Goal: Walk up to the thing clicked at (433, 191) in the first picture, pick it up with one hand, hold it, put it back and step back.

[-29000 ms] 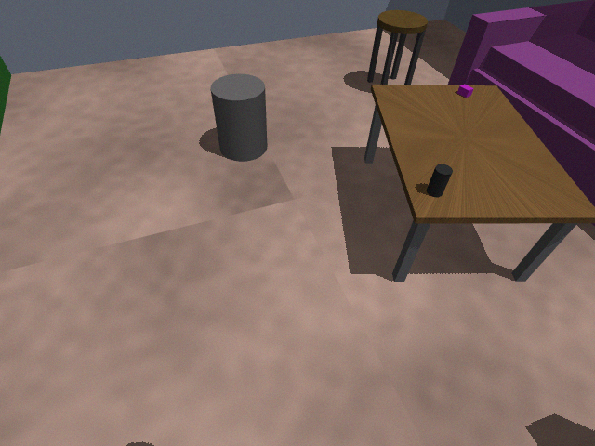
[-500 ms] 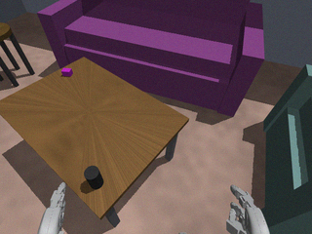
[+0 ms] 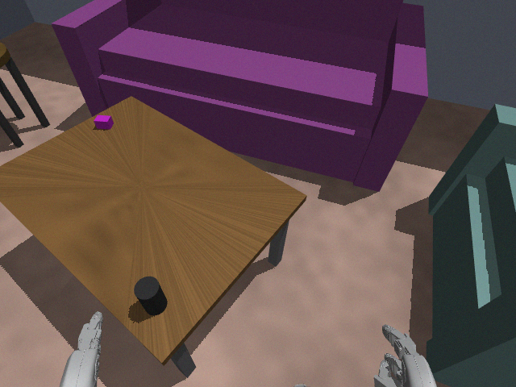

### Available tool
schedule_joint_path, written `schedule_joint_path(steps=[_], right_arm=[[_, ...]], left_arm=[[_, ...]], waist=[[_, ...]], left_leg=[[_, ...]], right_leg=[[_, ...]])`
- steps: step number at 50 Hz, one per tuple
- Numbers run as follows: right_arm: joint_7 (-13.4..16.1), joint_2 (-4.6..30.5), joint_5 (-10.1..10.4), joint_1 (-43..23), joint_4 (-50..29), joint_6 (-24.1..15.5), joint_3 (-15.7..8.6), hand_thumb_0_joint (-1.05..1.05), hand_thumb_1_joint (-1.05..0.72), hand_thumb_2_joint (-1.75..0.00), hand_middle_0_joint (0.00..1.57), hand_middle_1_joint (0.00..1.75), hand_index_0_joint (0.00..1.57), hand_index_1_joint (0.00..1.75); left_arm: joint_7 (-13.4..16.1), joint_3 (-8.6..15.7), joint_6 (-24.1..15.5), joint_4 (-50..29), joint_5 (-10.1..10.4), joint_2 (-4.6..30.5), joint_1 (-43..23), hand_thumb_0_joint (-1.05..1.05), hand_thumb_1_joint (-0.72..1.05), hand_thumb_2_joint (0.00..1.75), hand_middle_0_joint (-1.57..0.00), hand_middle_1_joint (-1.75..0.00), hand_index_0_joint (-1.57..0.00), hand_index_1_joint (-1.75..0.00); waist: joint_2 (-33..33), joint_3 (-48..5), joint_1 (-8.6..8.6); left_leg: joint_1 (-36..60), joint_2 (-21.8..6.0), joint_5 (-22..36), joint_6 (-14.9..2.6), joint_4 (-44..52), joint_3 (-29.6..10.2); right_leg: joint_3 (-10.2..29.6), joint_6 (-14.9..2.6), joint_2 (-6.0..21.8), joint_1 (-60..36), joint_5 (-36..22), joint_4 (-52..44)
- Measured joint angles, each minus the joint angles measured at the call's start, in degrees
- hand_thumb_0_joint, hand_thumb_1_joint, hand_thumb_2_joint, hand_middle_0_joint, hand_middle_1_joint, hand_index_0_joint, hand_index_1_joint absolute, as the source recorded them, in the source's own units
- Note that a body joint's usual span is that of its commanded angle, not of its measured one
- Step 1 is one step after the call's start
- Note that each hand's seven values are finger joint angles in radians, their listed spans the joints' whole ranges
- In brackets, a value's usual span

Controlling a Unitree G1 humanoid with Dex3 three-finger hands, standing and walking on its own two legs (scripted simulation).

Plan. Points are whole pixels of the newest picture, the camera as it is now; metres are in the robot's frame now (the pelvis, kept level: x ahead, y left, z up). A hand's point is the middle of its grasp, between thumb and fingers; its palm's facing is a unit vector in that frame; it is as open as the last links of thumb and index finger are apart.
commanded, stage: home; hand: left
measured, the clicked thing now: (151, 296) +0.37 +0.22 -0.25
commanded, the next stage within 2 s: stand in 0.14 s
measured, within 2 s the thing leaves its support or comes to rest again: neither
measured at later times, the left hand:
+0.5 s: hand out of the picture +0.09 +0.25 -0.11, palm faces -0.02 -0.93 -0.37, open 14.5 cm
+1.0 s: hand out of the picture +0.04 +0.24 -0.10, palm faces +0.01 -0.94 -0.34, open 7.5 cm
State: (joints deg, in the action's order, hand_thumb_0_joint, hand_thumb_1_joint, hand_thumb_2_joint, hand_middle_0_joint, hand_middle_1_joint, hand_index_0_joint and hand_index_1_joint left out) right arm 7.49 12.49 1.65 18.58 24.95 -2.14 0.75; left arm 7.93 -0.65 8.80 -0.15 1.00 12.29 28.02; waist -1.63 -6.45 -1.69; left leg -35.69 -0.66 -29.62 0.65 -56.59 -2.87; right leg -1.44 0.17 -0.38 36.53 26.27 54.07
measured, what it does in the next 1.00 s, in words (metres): rises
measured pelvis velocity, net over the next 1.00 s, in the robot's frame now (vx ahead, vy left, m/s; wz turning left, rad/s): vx -0.01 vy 0.00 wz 0.03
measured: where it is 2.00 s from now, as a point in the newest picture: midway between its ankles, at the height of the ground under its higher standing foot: outside the picture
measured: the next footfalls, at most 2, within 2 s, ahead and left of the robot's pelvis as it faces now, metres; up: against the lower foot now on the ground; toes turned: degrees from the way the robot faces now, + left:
none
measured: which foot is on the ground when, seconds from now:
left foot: down 0.00-1.00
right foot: down 0.00-1.00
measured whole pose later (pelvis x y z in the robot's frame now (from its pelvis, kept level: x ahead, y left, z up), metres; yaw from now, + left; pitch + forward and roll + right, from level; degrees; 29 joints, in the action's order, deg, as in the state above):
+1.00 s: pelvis -0.01 +0.00 +0.06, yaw +1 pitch -4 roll +0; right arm 0.8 17.9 -1.4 9.2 64.5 0.0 -0.4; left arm 0.7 0.2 -0.9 65.6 -1.3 17.9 8.0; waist -1.0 3.0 0.1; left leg -6.0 0.7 -12.5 0.4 -22.3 -3.1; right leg -1.7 0.5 1.4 7.4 11.3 22.6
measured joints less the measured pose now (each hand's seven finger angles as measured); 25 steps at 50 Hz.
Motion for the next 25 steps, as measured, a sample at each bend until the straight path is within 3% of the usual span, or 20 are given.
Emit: schedule_joint_path(steps=[9, 11, 13, 19, 25], right_arm=[[0.6, -0.3, -0.4, -1.4, 1.9, -2.5, 0.3, 0.01, -0.91, -0.90, 0.21, 0.31, 0.20, 0.30], [-0.7, 0.3, -3.8, -3.6, 5.5, -2.5, 0.1, 0.01, -0.91, -0.90, 0.21, 0.31, 0.20, 0.30], [-2.8, 1.7, -5.7, -6.0, 10.3, -0.8, 0.4, 0.01, -0.90, -0.90, 0.21, 0.31, 0.20, 0.30], [-6.1, 4.4, -4.9, -7.7, 18.8, 1.3, -1.6, 0.01, -0.90, -0.90, 0.21, 0.31, 0.21, 0.30], [-6.5, 5.9, -4.6, -6.9, 24.9, 1.6, -2.8, 0.01, -0.91, -0.90, 0.21, 0.30, 0.20, 0.30]], left_arm=[[-0.1, 0.0, 2.4, 0.2, -0.2, -0.6, -0.7, -0.01, -0.56, 0.05, -0.05, -0.06, -0.05, -0.05], [-1.8, -0.4, -1.3, 6.8, -3.0, 0.6, -4.3, -0.01, -0.56, 0.04, -0.05, -0.06, -0.05, -0.05], [-4.0, -0.8, -4.3, 16.1, -4.5, 2.6, -8.8, -0.01, -0.57, 0.04, -0.05, -0.05, -0.05, -0.05], [-6.9, 0.9, -7.8, 34.8, -4.2, 6.0, -13.7, -0.01, -0.48, 0.13, -0.11, -0.13, -0.11, -0.13], [-6.9, 1.9, -9.0, 46.3, -3.6, 7.2, -14.0, -0.01, -0.17, 0.43, -0.17, -0.24, -0.17, -0.24]], waist=[[0.0, -0.1, 0.16], [0.5, 2.6, 0.90], [1.1, 4.3, 1.55], [1.7, 6.6, 2.18], [1.5, 7.9, 2.17]], left_leg=[[0.8, -0.1, 0.3, 0.04, 0.7, -0.3], [3.5, 0.2, 0.8, -0.14, 1.7, 0.0], [5.8, 0.6, 1.6, -0.36, 3.2, 0.2], [10.9, 1.2, 3.4, -0.54, 7.6, 0.7], [15.8, 1.2, 5.8, -0.59, 13.0, 0.7]], right_leg=[[-0.3, -0.02, 0.0, -1.1, -0.4, -0.9], [0.0, -0.26, 0.2, -3.5, -0.6, -1.5], [0.2, -0.45, 0.6, -5.5, -1.0, -2.3], [0.6, -0.18, 1.2, -10.1, -2.2, -5.6], [0.6, 0.06, 1.3, -15.1, -4.5, -11.0]])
